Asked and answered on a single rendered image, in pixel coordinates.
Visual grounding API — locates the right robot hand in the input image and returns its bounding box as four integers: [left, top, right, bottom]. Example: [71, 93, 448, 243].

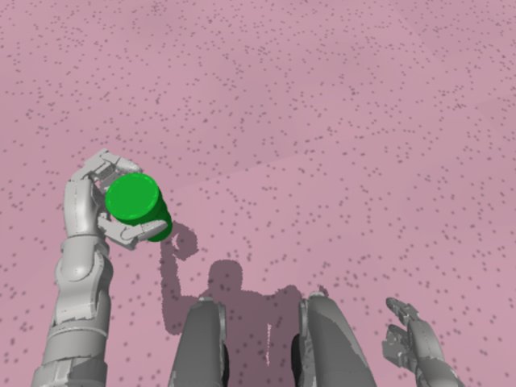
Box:
[382, 298, 445, 374]

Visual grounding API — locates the cup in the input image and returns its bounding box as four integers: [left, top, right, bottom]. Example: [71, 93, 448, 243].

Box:
[105, 173, 173, 242]

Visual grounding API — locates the left robot hand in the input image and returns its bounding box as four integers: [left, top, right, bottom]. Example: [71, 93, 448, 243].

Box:
[64, 148, 168, 251]

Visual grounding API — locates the left robot arm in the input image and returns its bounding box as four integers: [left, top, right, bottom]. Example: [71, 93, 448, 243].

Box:
[31, 235, 114, 387]

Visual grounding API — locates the right robot arm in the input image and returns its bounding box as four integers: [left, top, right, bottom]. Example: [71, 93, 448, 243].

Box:
[415, 359, 466, 387]

